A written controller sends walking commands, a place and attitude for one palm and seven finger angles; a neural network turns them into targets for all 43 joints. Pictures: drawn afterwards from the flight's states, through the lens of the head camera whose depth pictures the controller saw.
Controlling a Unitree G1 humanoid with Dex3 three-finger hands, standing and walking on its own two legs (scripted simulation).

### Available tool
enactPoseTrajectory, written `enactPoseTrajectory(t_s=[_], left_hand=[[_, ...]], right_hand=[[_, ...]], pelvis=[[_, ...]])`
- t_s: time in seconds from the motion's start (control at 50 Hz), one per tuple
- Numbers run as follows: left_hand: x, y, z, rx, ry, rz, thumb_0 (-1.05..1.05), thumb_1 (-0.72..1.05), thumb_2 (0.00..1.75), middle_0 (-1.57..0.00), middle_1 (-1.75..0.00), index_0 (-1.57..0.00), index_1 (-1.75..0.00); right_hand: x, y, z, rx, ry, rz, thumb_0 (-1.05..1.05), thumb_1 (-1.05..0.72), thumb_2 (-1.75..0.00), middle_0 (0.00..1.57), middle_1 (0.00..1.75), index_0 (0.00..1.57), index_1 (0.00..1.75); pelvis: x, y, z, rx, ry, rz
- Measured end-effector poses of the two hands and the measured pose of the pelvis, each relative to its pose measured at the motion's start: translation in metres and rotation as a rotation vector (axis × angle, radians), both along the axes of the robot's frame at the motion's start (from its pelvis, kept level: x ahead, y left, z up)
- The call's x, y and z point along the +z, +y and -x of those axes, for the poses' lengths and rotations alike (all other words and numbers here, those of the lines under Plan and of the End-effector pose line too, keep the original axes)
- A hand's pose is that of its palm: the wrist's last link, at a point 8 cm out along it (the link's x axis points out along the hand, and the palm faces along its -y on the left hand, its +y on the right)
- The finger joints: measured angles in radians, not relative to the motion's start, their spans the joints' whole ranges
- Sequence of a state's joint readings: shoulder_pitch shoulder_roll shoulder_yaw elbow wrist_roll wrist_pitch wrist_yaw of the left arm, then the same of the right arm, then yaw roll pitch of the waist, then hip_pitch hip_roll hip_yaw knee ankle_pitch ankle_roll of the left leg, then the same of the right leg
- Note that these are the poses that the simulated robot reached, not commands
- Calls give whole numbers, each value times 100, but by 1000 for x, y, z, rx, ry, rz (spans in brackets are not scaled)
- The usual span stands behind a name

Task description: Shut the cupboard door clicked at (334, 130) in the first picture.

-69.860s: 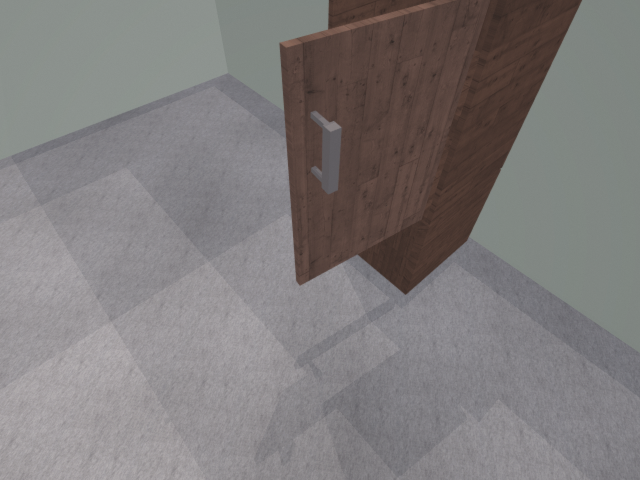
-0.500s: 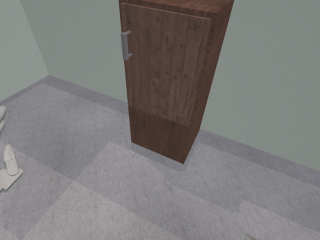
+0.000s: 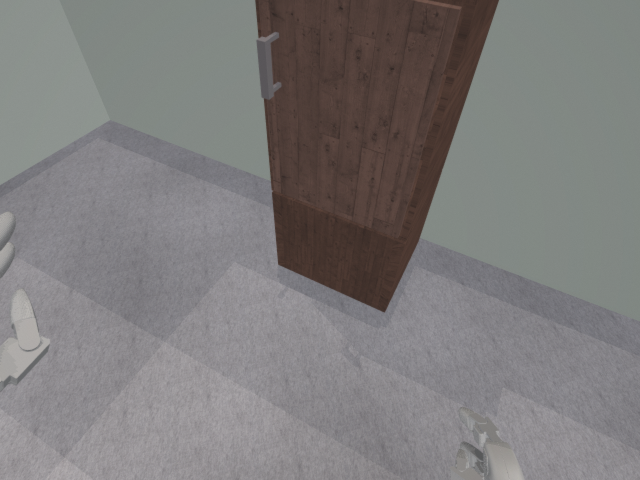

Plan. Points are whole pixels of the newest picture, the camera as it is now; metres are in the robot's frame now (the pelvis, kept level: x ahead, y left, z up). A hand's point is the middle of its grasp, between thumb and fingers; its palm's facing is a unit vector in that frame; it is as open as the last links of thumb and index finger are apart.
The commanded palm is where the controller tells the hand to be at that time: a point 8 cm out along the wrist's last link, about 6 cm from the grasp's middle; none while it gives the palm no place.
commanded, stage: stop stepping back and stand still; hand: left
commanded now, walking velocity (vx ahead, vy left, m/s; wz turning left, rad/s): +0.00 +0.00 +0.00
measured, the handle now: (270, 65) +0.93 +0.17 +0.07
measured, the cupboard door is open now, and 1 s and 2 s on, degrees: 0 0 0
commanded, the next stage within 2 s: let the arm hang, fingers relaxed in 0.22 s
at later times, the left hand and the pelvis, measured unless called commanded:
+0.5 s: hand (131, 460) +0.16 +0.25 -0.08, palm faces +0.04 -0.93 -0.37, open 7.4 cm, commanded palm none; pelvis -0.01 +0.02 -0.01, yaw +1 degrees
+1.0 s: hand out of the picture -0.09 +0.21 -0.16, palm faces +0.03 -0.98 -0.22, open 7.3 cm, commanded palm none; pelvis -0.03 +0.03 +0.01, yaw +0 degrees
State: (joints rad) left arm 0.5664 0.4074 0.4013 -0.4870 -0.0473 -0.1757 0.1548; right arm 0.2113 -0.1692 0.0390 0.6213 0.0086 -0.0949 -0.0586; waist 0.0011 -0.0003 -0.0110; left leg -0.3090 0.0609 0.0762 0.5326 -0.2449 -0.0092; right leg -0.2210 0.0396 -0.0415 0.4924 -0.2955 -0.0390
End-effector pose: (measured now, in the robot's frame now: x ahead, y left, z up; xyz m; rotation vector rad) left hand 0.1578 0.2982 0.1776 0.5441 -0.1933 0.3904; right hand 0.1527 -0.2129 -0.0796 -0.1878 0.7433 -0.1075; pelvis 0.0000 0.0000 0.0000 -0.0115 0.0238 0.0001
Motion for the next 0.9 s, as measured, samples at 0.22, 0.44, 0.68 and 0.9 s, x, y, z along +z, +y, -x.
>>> enactPoseTrajectory(t_s=[0.22, 0.44, 0.68, 0.9], left_hand=[[0, 7, -11, -5, -3, 1, 1, 89, 90, -21, -30, -21, -30], [-138, 16, -16, 12, 551, 200, 0, 90, 90, -20, -30, -20, -30], [-321, -47, 157, 182, 1393, 615, -2, 100, 90, -21, -30, -21, -30], [-310, -34, 248, 324, 1628, 608, 0, 93, 90, -20, -30, -20, -29]], right_hand=[[10, -24, -2, -73, -2, 65, 2, -90, -90, 20, 30, 20, 29], [-22, -23, 11, 31, 100, 44, 1, -90, -90, 20, 30, 20, 29], [-46, -6, 134, -35, 540, 45, 1, -90, -90, 20, 30, 20, 29], [-60, 20, 205, -123, 713, -37, 1, -90, -90, 20, 30, 20, 29]], pelvis=[[1, 4, -9, 0, -3, -2], [-4, 23, 8, 20, 2, 0], [2, 20, 23, 28, -32, -3], [6, 29, 26, 13, -47, -1]])
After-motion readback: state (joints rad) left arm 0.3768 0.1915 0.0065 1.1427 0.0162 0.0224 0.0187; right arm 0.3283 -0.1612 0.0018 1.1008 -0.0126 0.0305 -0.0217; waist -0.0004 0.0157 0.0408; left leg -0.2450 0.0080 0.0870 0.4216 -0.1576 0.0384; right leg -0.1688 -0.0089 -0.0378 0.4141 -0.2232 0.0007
